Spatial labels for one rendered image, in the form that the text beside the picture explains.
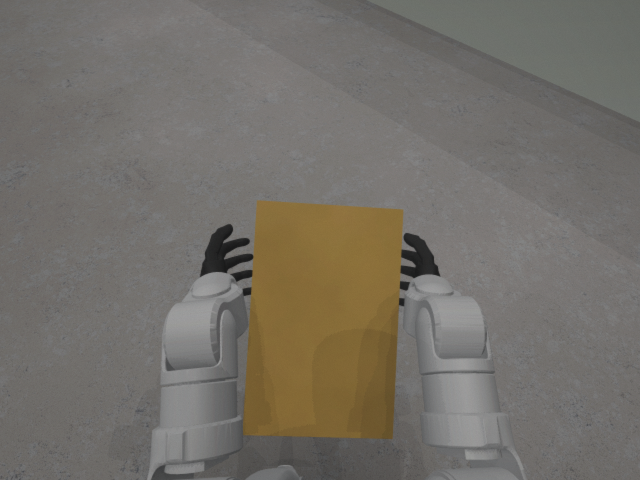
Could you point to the left robot shin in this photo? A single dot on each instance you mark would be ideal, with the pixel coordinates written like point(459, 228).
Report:
point(287, 467)

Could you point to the left robot forearm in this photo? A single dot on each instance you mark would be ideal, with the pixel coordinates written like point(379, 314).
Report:
point(199, 426)

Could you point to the carton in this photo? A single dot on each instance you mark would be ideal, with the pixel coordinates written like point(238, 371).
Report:
point(323, 326)

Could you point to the right robot forearm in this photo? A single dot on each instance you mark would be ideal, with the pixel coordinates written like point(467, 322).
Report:
point(462, 415)

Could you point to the right robot hand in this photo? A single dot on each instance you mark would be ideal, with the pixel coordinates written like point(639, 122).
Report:
point(422, 258)

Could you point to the left robot hand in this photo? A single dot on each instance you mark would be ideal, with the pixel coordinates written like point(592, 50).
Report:
point(217, 250)

